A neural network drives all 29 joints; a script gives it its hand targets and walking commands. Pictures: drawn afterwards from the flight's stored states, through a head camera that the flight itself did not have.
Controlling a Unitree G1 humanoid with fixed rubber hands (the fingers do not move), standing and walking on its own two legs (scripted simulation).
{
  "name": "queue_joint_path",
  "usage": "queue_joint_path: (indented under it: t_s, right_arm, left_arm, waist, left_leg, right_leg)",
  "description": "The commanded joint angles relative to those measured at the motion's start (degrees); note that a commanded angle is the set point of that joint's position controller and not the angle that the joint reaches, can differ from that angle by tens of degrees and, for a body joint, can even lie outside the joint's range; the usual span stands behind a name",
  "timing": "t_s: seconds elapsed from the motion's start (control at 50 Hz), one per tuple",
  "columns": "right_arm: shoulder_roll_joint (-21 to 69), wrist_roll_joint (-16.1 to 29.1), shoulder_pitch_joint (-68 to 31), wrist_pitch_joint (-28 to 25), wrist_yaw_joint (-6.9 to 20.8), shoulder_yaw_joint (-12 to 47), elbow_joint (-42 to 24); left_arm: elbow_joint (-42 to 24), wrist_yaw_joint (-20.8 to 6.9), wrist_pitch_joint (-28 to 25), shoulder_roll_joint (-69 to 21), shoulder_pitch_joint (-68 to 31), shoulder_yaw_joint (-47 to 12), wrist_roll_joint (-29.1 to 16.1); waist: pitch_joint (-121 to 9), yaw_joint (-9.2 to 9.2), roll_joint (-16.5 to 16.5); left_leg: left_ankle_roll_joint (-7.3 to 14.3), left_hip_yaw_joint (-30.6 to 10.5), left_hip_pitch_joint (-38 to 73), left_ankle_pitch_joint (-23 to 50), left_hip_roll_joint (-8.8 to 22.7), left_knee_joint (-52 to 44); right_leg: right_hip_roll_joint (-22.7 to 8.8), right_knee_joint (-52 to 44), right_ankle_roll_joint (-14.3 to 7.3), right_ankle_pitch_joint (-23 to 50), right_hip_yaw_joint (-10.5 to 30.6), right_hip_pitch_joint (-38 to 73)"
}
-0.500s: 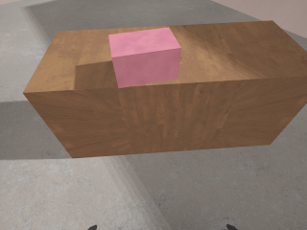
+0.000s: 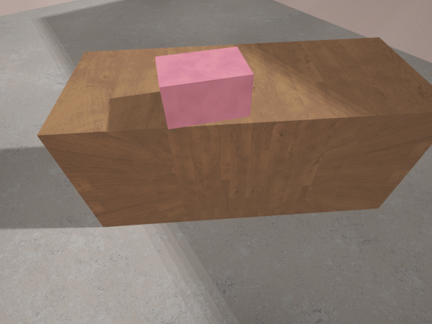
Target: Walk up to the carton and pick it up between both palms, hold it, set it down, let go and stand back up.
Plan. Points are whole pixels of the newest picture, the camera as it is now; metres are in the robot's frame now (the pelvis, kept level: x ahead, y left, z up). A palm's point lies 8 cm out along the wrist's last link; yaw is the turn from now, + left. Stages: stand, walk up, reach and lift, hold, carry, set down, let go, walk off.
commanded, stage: stand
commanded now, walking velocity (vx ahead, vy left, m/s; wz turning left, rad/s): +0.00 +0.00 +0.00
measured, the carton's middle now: (203, 87) +0.85 +0.06 -0.03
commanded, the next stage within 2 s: walk up in 0.38 s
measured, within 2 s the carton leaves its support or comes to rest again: neither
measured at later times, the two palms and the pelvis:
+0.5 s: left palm out of the picture -0.01 +0.20 -0.14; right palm out of the picture -0.02 -0.20 -0.14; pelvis +0.00 +0.00 +0.01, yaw +0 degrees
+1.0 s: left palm out of the picture +0.04 +0.19 -0.13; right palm out of the picture +0.07 -0.31 -0.15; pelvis +0.08 -0.06 -0.01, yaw +8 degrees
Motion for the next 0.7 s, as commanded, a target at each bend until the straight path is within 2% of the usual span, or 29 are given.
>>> queue_joint_path:
  t_s: [0.0,0.04,0.06,0.1,0.12,0.14,0.18,0.2,0.26,0.3,0.36,0.38,0.42,0.44,0.46,0.52,0.54,0.56,0.58,0.6,0.62,0.64,0.66,0.68]
  right_arm:
    - [-5.52,-0.02,3.02,-1.5,-0.37,-1.3,-0.67]
    - [-4.85,0.19,2.46,-1.61,-0.27,-1.31,0.14]
    - [-5.22,0.03,2.56,-1.49,-0.37,-1.24,0.92]
    - [-4.9,0.09,3.74,-1.65,-0.43,-1.15,2.21]
    - [-4.71,0.18,4.13,-1.56,-0.48,-1.17,3.07]
    - [-4.13,0.32,3.62,-1.55,-0.38,-1.05,3.37]
    - [-3.39,0.28,4.34,-1.43,-0.52,-0.86,4.65]
    - [-2.87,0.2,4.13,-1.54,-0.53,-0.57,5.0]
    - [-3.04,0.45,3.93,-1.52,-0.58,-0.57,5.97]
    - [-3.79,0.15,4.63,-1.65,-0.62,-0.84,6.99]
    - [-2.17,0.25,4.64,-1.57,-0.76,-0.29,8.3]
    - [-1.88,0.32,4.6,-1.53,-0.84,-0.16,8.61]
    - [-1.11,0.25,5.15,-1.82,-0.64,-0.08,9.06]
    - [-1.59,0.21,5.19,-1.64,-0.66,-0.06,9.33]
    - [-1.42,0.37,4.88,-1.49,-0.68,-0.23,9.66]
    - [-0.38,0.31,5.12,-1.4,-0.8,0.09,10.2]
    - [-1.19,0.34,5.52,-1.21,-0.87,0.0,10.73]
    - [-8.29,-1.84,11.7,-2.31,-0.35,-2.13,8.44]
    - [-9.58,-1.92,10.74,-2.31,-0.33,-3.07,8.13]
    - [-9.77,-1.73,10.91,-2.23,-0.39,-3.4,8.07]
    - [-9.85,-1.61,11.48,-2.28,-0.46,-3.62,8.18]
    - [-10.62,-1.75,12.66,-2.5,-0.69,-3.99,8.26]
    - [-10.37,-1.9,13.78,-2.62,-0.88,-4.18,8.39]
    - [-10.45,-2.0,14.62,-2.86,-0.88,-4.36,8.32]
  left_arm:
    - [-0.89,0.4,-1.32,6.19,1.86,1.52,-0.26]
    - [0.34,0.36,-1.18,5.33,2.2,1.34,-0.23]
    - [0.39,0.55,-1.19,5.31,1.12,1.31,-0.2]
    - [1.83,0.61,-1.11,4.1,1.71,0.94,-0.18]
    - [2.55,0.48,-1.19,4.69,2.94,0.96,-0.4]
    - [3.39,0.48,-1.15,4.45,3.41,0.97,-0.29]
    - [3.66,0.39,-1.18,3.64,2.2,0.87,-0.41]
    - [4.21,0.57,-1.18,3.93,2.32,0.88,-0.39]
    - [5.63,0.62,-1.07,3.17,2.9,0.53,-0.49]
    - [6.57,0.8,-1.03,2.7,3.5,0.42,-0.47]
    - [7.65,0.87,-0.84,2.71,3.97,0.37,-0.49]
    - [7.83,0.96,-0.87,2.63,4.46,0.43,-0.54]
    - [8.66,1.01,-0.9,2.2,3.89,0.16,-0.41]
    - [8.98,1.03,-0.94,1.42,4.55,-0.07,-0.59]
    - [9.21,0.98,-0.92,1.53,4.37,-0.08,-0.51]
    - [9.68,1.12,-0.92,1.52,4.05,-0.17,-0.62]
    - [9.58,1.11,-0.95,2.09,4.02,-0.03,-0.51]
    - [6.39,0.29,-1.99,10.24,7.61,1.82,2.31]
    - [5.83,0.05,-2.02,9.67,5.15,1.91,2.91]
    - [4.86,-0.22,-2.07,8.31,4.08,1.55,3.05]
    - [3.33,-0.54,-2.34,6.06,2.87,0.89,2.78]
    - [1.65,-0.85,-2.9,4.53,1.28,0.54,2.95]
    - [0.05,-1.19,-3.31,3.98,-0.09,0.37,3.21]
    - [-1.15,-1.37,-3.62,5.08,-0.49,0.72,3.2]
  waist:
    - [0.28,-0.13,-0.47]
    - [0.16,0.4,-1.1]
    - [2.18,0.06,0.14]
    - [1.49,-0.21,-0.03]
    - [1.8,0.26,1.48]
    - [2.02,0.3,-0.35]
    - [2.99,-0.01,-0.9]
    - [3.29,0.17,-0.09]
    - [2.69,0.2,-0.82]
    - [2.81,0.14,0.75]
    - [3.6,0.24,-1.02]
    - [4.13,0.61,0.07]
    - [3.02,-0.09,-1.01]
    - [3.48,0.15,1.15]
    - [3.55,0.1,-0.21]
    - [4.15,-0.06,-1.38]
    - [4.33,-0.2,-0.07]
    - [-0.45,-0.8,-1.89]
    - [5.35,-1.34,-0.35]
    - [7.58,-1.66,2.53]
    - [9.62,-2.06,5.14]
    - [11.1,-2.95,6.57]
    - [11.27,-3.77,7.08]
    - [9.98,-4.08,7.48]
  left_leg:
    - [3.34,-4.54,0.0,3.04,3.11,-8.68]
    - [3.44,-4.53,-0.49,2.32,3.26,-9.54]
    - [3.11,-4.11,-1.43,2.62,3.06,-10.01]
    - [3.43,-4.92,-0.93,2.8,3.48,-10.15]
    - [3.58,-5.04,-1.0,1.61,3.51,-10.77]
    - [3.46,-4.4,-0.15,1.85,3.44,-10.45]
    - [3.09,-3.87,-0.24,2.06,3.12,-10.43]
    - [3.08,-4.47,-1.43,1.99,3.33,-10.81]
    - [3.18,-4.56,-0.4,2.49,3.31,-11.08]
    - [3.13,-4.65,-0.16,2.26,3.6,-11.49]
    - [3.14,-4.86,-1.1,1.62,3.68,-12.23]
    - [3.0,-4.34,-1.53,2.34,3.41,-11.87]
    - [3.06,-4.64,0.81,3.05,3.68,-11.62]
    - [2.9,-4.65,-0.33,2.1,3.66,-11.82]
    - [2.85,-4.04,0.1,2.57,3.04,-11.39]
    - [2.86,-4.28,0.13,3.04,3.28,-11.41]
    - [2.78,-3.96,0.12,2.58,3.19,-11.27]
    - [5.38,-9.81,0.39,-26.33,4.18,-9.15]
    - [6.22,-14.11,-4.11,-33.11,6.03,-11.39]
    - [7.19,-17.8,-4.19,-35.4,8.09,-14.6]
    - [9.13,-22.93,-1.17,-35.15,11.28,-17.42]
    - [11.71,-28.74,3.74,-33.85,15.34,-19.64]
    - [13.42,-31.76,6.82,-30.89,17.9,-20.46]
    - [13.97,-32.81,8.56,-28.95,18.59,-20.73]
  right_leg:
    - [-3.5,-8.4,-2.43,4.56,4.85,0.36]
    - [-3.29,-8.39,-2.26,4.42,4.41,1.0]
    - [-3.54,-8.59,-2.18,4.87,4.57,0.58]
    - [-3.59,-9.09,-2.13,4.79,4.5,0.9]
    - [-3.36,-9.06,-1.98,4.69,4.6,1.37]
    - [-3.53,-9.55,-1.93,4.19,4.64,0.46]
    - [-3.67,-9.95,-1.87,3.03,4.87,-0.08]
    - [-3.76,-9.96,-1.9,3.74,4.69,1.18]
    - [-3.47,-10.21,-1.79,4.58,4.28,0.99]
    - [-3.66,-9.96,-1.72,4.97,4.48,1.47]
    - [-3.67,-9.94,-1.42,4.68,3.85,1.91]
    - [-3.83,-10.19,-1.54,4.7,4.17,2.13]
    - [-3.86,-10.58,-1.73,4.83,4.14,1.05]
    - [-3.89,-10.36,-1.64,5.51,4.07,1.51]
    - [-3.89,-10.88,-1.45,3.92,4.35,1.08]
    - [-3.77,-11.19,-1.4,3.68,3.95,0.4]
    - [-3.93,-11.48,-1.36,3.35,4.2,0.13]
    - [-2.83,-6.8,-2.37,-26.78,3.96,1.68]
    - [-2.92,-5.47,-2.37,-30.87,4.66,-3.5]
    - [-2.0,-2.45,-1.59,-28.29,2.12,-7.3]
    - [-0.36,3.15,-0.49,-20.39,-2.1,-12.58]
    - [-0.15,7.63,0.41,-13.07,-4.52,-17.86]
    - [-2.29,9.94,0.68,-11.91,-3.28,-21.01]
    - [-3.09,10.89,0.95,-13.54,-2.01,-21.58]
